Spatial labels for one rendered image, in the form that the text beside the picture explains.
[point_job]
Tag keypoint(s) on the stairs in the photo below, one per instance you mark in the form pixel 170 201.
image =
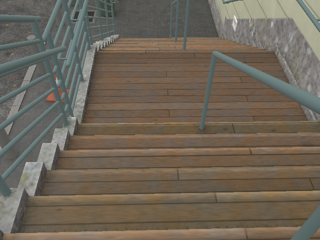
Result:
pixel 169 44
pixel 174 181

